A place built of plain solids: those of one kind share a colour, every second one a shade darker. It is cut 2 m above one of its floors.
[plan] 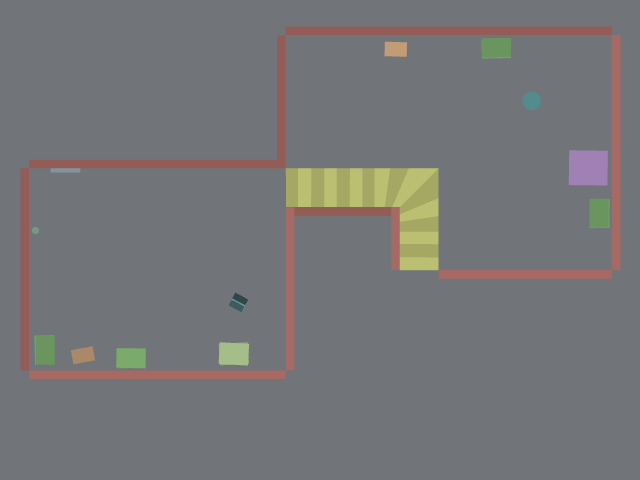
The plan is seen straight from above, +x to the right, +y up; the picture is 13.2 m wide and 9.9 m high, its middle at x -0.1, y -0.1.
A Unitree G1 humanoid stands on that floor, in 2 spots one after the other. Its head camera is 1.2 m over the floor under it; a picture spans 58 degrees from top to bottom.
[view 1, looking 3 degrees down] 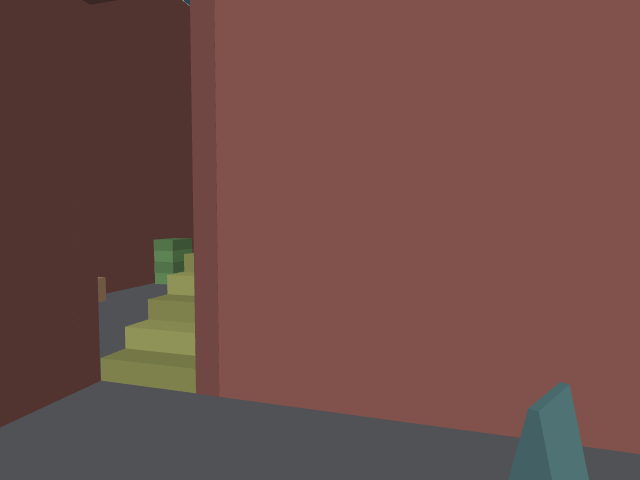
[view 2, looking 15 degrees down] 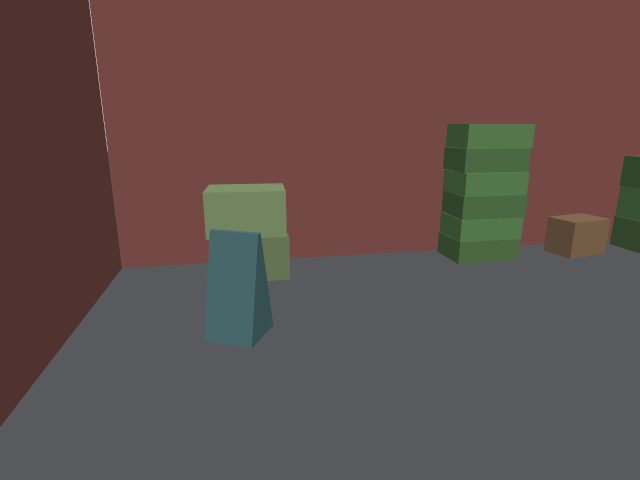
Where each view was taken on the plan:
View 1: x -3.32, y -1.07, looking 17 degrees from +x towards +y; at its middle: wall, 2.64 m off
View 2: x -1.80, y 1.01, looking -101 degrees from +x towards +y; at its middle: wall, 4.01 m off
